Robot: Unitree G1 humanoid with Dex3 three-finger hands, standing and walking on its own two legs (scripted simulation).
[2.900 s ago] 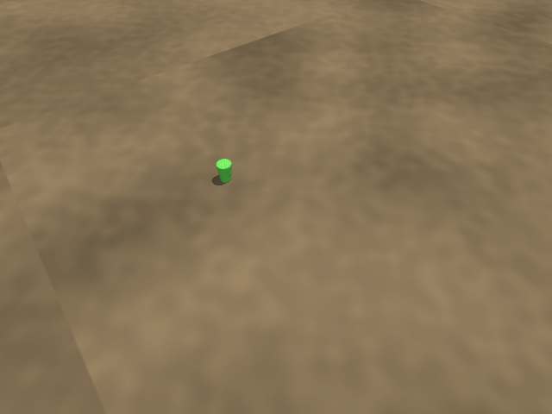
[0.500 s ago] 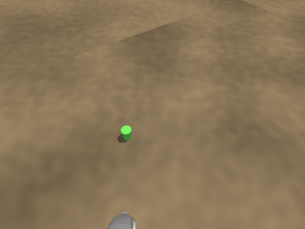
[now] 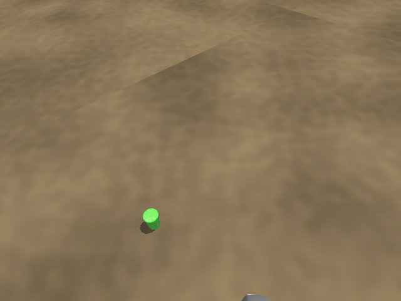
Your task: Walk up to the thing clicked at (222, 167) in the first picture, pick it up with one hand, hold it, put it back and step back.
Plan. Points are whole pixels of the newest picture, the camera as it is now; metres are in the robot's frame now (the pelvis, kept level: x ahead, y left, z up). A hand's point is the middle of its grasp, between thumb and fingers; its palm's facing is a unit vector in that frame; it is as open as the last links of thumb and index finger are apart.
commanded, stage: walk up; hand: left
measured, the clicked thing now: (152, 220) +0.62 +0.28 -0.70
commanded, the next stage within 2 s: none
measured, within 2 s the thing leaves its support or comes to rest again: neither
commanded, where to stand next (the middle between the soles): +0.28 +0.01 m, yaw +2 degrees
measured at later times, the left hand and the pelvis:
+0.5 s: hand out of the picture +0.15 +0.29 -0.15, palm faces +0.03 -0.93 -0.36, open 7.4 cm; pelvis +0.14 +0.02 +0.00, yaw +3 degrees
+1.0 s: hand (97, 263) +0.24 +0.27 -0.13, palm faces -0.01 -0.91 -0.41, open 7.4 cm; pelvis +0.18 +0.00 +0.00, yaw +2 degrees
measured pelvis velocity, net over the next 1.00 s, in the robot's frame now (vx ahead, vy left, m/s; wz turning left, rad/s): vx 0.18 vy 0.00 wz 0.03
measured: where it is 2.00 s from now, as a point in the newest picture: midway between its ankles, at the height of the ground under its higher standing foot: outside the picture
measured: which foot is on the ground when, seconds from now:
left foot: down 0.00-0.00, up 0.02-0.42, down 0.44-1.00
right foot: down 0.00-0.48, up 0.50-0.78, down 0.80-1.00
